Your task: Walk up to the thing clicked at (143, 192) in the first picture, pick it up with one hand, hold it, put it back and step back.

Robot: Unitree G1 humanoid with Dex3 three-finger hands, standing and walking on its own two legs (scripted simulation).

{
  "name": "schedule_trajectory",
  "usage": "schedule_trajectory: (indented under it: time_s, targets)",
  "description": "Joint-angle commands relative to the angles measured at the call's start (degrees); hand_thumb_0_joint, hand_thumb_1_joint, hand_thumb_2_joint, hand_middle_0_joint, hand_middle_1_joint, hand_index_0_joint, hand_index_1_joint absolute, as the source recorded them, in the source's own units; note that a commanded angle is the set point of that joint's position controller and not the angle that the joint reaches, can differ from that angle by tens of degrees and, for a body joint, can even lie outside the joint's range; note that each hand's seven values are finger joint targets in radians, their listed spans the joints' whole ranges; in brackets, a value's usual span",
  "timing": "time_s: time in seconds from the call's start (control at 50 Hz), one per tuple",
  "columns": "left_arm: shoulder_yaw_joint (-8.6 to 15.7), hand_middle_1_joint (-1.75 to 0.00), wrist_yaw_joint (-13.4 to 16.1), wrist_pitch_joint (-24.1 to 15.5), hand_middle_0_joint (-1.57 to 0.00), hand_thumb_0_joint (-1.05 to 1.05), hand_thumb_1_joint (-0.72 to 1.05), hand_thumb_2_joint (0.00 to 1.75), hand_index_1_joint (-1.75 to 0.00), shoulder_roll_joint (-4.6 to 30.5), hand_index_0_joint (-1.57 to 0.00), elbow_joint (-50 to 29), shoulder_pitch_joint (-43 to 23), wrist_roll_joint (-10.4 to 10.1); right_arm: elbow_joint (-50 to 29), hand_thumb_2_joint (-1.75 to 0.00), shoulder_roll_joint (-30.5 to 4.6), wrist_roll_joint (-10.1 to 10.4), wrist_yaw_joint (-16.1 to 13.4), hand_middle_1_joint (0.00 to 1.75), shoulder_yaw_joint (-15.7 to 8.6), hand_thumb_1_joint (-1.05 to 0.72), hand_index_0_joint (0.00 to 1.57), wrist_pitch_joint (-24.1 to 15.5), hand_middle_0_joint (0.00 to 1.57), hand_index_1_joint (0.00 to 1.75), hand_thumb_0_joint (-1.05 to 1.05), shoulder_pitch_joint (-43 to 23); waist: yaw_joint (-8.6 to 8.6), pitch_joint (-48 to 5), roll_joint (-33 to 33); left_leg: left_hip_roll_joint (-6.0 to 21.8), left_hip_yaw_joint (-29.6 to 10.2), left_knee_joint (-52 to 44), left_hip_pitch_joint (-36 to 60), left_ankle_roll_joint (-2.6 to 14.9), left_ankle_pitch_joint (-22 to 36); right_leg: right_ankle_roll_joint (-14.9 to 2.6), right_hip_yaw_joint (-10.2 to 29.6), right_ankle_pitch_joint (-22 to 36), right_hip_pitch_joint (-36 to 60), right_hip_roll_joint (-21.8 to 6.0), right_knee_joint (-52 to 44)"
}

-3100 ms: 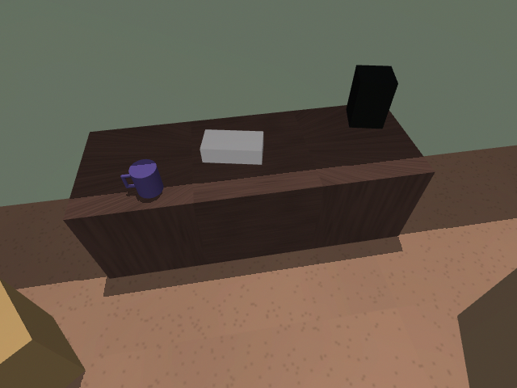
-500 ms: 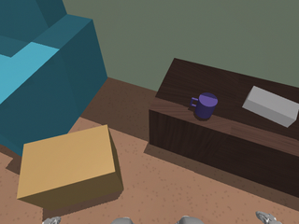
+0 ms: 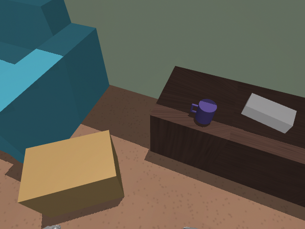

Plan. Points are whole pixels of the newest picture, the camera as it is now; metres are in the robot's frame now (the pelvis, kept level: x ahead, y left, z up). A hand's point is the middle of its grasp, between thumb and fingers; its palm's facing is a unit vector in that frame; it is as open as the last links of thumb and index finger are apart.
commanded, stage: walk up
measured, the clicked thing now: (202, 110) +0.70 -0.25 -0.29
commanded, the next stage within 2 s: stand in 0.92 s
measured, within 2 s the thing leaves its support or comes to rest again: neither
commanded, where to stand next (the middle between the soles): +0.07 -0.02 m, yaw -3 degrees
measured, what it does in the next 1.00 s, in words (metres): stands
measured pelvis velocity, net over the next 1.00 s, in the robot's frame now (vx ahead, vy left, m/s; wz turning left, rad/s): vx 0.02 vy -0.01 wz -0.01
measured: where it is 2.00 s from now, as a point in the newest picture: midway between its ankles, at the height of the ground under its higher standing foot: outside the picture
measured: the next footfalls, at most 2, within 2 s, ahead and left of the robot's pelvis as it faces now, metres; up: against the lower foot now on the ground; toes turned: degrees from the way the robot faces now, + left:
none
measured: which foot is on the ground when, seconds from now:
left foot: down 0.00-1.00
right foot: down 0.00-1.00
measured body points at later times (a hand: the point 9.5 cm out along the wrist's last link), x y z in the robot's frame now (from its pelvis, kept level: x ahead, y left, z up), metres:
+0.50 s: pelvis +0.01 +0.00 +0.02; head +0.02 -0.01 +0.47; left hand +0.08 +0.30 -0.11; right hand +0.10 -0.30 -0.12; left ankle +0.02 +0.13 -0.73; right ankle +0.06 -0.13 -0.73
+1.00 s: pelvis +0.02 -0.01 +0.02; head +0.03 -0.01 +0.47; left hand +0.10 +0.29 -0.11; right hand +0.09 -0.31 -0.11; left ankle +0.02 +0.13 -0.73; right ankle +0.06 -0.13 -0.73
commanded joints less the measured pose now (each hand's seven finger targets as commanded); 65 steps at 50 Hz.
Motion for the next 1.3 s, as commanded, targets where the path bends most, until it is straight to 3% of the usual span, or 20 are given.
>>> schedule_trajectory:
  time_s: [0.0, 0.12, 0.18, 0.26, 0.36, 0.48, 0.72, 0.88, 0.9, 0.92, 0.98, 1.1, 1.16, 1.22, 1.28]
  targets:
    - [3.30, -0.30, 0.83, -1.47, -0.20, 0.00, 0.90, 0.90, -0.30, 13.12, -0.20, -3.35, -3.29, -0.51, -2.63, -0.90, -11.81, -0.42, -0.55, 0.30, -2.05, -0.90, 0.20, -1.62, 0.20, 0.30, 0.00, -2.06, 0.51, -6.91, 0.07, 4.78, -7.11, -11.25, -1.73, 4.15, -4.03, -3.85, 8.98, -5.76, 5.02, -5.16, -11.12]
    - [3.31, -0.30, 0.53, -1.48, -0.20, 0.00, 0.90, 0.90, -0.30, 12.28, -0.20, -1.07, -2.92, -0.65, -1.11, -0.90, -11.90, -0.54, -0.45, 0.30, -1.77, -0.90, 0.20, -1.76, 0.20, 0.30, 0.00, -2.98, 0.84, -5.75, 1.84, 5.66, -7.89, -15.49, -1.94, 3.60, -6.77, -3.08, 8.40, -8.16, 5.80, -4.38, -13.86]
    - [3.18, -0.30, 0.54, -1.82, -0.20, 0.00, 0.90, 0.90, -0.30, 11.71, -0.20, -0.08, -2.03, -0.81, -0.58, -0.90, -11.34, -0.29, -0.48, 0.30, -1.51, -0.90, 0.20, -2.02, 0.20, 0.30, 0.00, -3.51, 1.18, -7.56, 1.97, 5.91, -7.16, -15.05, 0.76, 3.34, -0.31, -3.00, 7.93, -2.43, 7.56, -4.56, -14.13]
    - [3.16, -0.30, 0.72, -1.96, -0.20, 0.00, 0.90, 0.90, -0.30, 11.97, -0.20, 0.56, -2.89, -0.78, 0.26, -0.90, -11.09, -0.03, -0.64, 0.30, -1.49, -0.90, 0.20, -1.90, 0.20, 0.30, 0.00, -3.16, 0.35, -7.28, 0.10, 5.60, -6.01, -14.95, 1.97, 2.88, 2.92, -2.85, 8.21, 0.16, 7.78, -5.13, -15.70]
    - [3.00, -0.30, 0.84, -2.06, -0.20, 0.00, 0.90, 0.90, -0.30, 11.44, -0.20, 1.42, -2.35, -0.92, 0.83, -0.90, -10.65, 0.15, -0.69, 0.30, -1.20, -0.90, 0.20, -1.96, 0.20, 0.30, 0.00, -3.70, 0.58, -8.67, -0.31, 5.92, -5.35, -15.06, 3.81, 2.83, 7.65, -2.48, 7.51, 5.44, 9.29, -5.17, -15.57]
    - [3.03, -0.30, 0.92, -1.81, -0.20, 0.00, 0.90, 0.90, -0.30, 11.30, -0.20, 2.07, -2.18, -0.84, 1.24, -0.90, -10.57, 0.06, -0.67, 0.30, -1.22, -0.90, 0.20, -1.65, 0.20, 0.30, 0.00, -4.78, 0.76, -7.24, -0.93, 5.73, -5.11, -16.19, 3.97, 2.67, 5.38, -1.92, 7.64, 2.67, 8.24, -5.12, -17.09]
    - [3.22, -0.30, 1.07, -1.73, -0.20, 0.00, 0.90, 0.90, -0.30, 11.20, -0.20, 2.18, -2.70, -0.63, 1.62, -0.90, -10.61, -0.05, -0.74, 0.30, -1.34, -0.90, 0.20, -1.59, 0.20, 0.30, 0.00, -5.37, 0.65, -9.23, 0.22, 6.40, -4.66, -16.70, 4.32, 2.68, 9.42, -1.78, 6.51, 8.15, 11.55, -4.99, -16.29]
    - [3.51, -0.30, 1.08, -1.59, -0.20, 0.00, 0.90, 0.90, -0.30, 11.33, -0.20, 2.00, -2.79, -0.58, 1.77, -0.90, -10.47, -0.02, -0.67, 0.30, -1.38, -0.90, 0.20, -1.44, 0.20, 0.30, 0.00, -4.94, 0.56, -8.62, 0.60, 6.21, -4.57, -16.99, 4.28, 2.44, 7.99, -1.88, 6.72, 5.77, 10.97, -4.70, -16.65]
    - [2.36, -0.30, 1.17, -2.19, -0.20, 0.00, 0.90, 0.90, -0.30, 10.83, -0.20, 3.13, -2.40, -0.70, 2.64, -0.90, -9.04, -0.33, -0.33, 0.30, -0.75, -0.90, 0.20, -1.23, 0.20, 0.30, 0.00, -4.74, 0.43, -11.42, 2.22, 6.56, -5.07, -19.16, 5.31, 1.96, 1.54, -1.75, 7.44, -1.44, 12.32, -5.21, -18.87]
    - [2.41, -0.30, 1.21, -2.40, -0.20, 0.00, 0.90, 0.90, -0.30, 11.35, -0.20, 3.07, -2.84, -0.47, 2.63, -0.90, -9.00, -0.48, -0.17, 0.30, -0.79, -0.90, 0.20, -1.20, 0.20, 0.30, 0.00, -5.04, 0.55, -8.96, 0.90, 6.00, -5.07, -19.31, 4.29, 1.76, -0.64, -1.60, 8.02, -4.45, 10.66, -5.08, -19.70]
    - [2.26, -0.30, 1.41, -2.73, -0.20, 0.00, 0.90, 0.90, -0.30, 11.95, -0.20, 3.17, -3.81, -0.40, 2.75, -0.90, -9.28, -0.49, 0.04, 0.30, -0.85, -0.90, 0.20, -0.91, 0.20, 0.30, 0.00, -4.01, -0.06, -6.47, 0.12, 5.54, -4.53, -19.27, 3.52, 1.86, -1.48, -1.63, 8.70, -7.65, 8.55, -5.36, -20.78]
    - [1.96, -0.30, 1.71, -3.39, -0.20, 0.00, 0.90, 0.90, -0.30, 11.74, -0.20, 3.92, -2.38, -0.72, 2.97, -0.90, -9.45, -0.40, 0.05, 0.30, -0.82, -0.90, 0.20, -1.33, 0.20, 0.30, 0.00, -3.45, 0.33, -5.65, 0.05, 6.24, -4.89, -19.55, 4.90, 2.00, 4.65, -1.15, 7.59, -0.07, 9.34, -4.90, -19.74]
    - [1.65, -0.30, 1.75, -3.64, -0.20, 0.00, 0.90, 0.90, -0.30, 10.95, -0.20, 4.10, -1.83, -0.88, 2.98, -0.90, -9.74, -0.37, -0.07, 0.30, -0.72, -0.90, 0.20, -1.77, 0.20, 0.30, 0.00, -3.69, 0.62, -8.05, 0.97, 6.91, -4.87, -19.29, 6.35, 1.67, 12.08, -1.17, 6.37, 9.45, 13.04, -4.91, -17.77]
    - [1.51, -0.30, 1.87, -3.70, -0.20, 0.00, 0.90, 0.90, -0.30, 10.87, -0.20, 4.44, -1.73, -0.94, 3.33, -0.90, -9.77, -0.20, -0.36, 0.30, -0.74, -0.90, 0.20, -1.83, 0.20, 0.30, 0.00, -3.78, 0.41, -9.76, 0.52, 7.24, -4.43, -18.55, 8.95, 1.57, 16.47, -1.11, 5.98, 14.76, 13.81, -5.20, -17.03]
    - [1.50, -0.30, 2.03, -3.56, -0.20, 0.00, 0.90, 0.90, -0.30, 11.23, -0.20, 4.48, -2.27, -0.94, 3.78, -0.90, -9.40, -0.13, -0.52, 0.30, -0.58, -0.90, 0.20, -1.69, 0.20, 0.30, 0.00, -3.02, -0.08, -10.32, 0.03, 7.27, -4.00, -18.72, 9.72, 1.22, 18.17, -1.02, 5.45, 16.33, 14.30, -5.07, -16.70]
